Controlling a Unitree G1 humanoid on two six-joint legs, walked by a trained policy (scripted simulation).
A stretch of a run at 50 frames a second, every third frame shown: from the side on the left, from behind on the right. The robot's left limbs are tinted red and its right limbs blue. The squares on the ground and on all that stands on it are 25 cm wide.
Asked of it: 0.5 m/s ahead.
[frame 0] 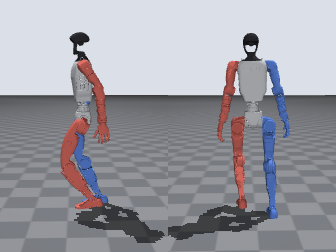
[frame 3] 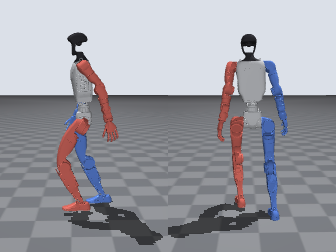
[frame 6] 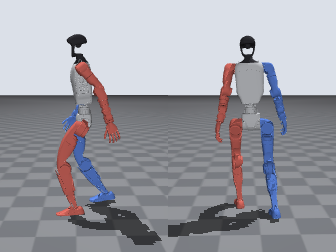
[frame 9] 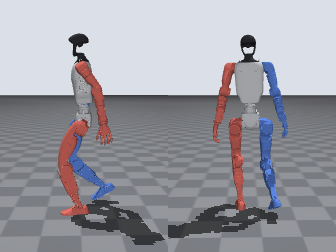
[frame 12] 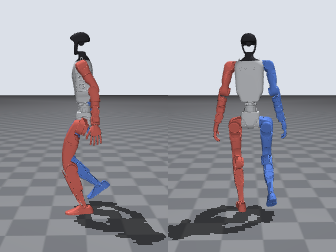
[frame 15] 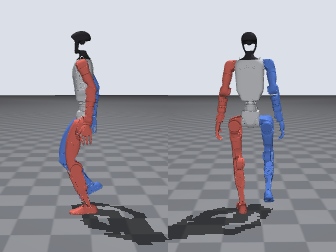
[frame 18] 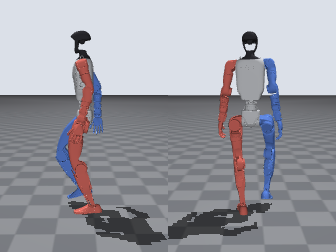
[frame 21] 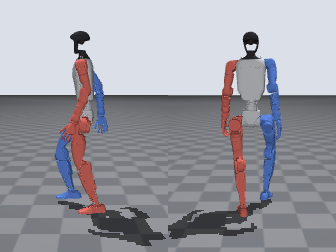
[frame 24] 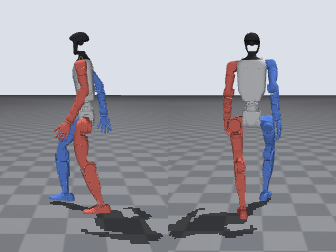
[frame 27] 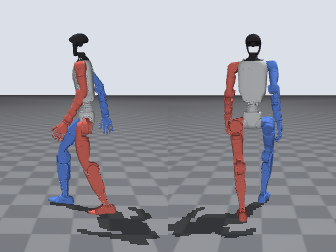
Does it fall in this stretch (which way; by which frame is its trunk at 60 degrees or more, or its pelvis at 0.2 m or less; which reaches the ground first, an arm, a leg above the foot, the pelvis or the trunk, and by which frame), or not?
no
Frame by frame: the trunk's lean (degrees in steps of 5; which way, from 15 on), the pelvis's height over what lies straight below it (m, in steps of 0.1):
0: 5, 0.8
3: 5, 0.8
6: 5, 0.7
9: 5, 0.8
12: 5, 0.8
15: 5, 0.8
18: 5, 0.8
21: 5, 0.8
24: 5, 0.8
27: 5, 0.8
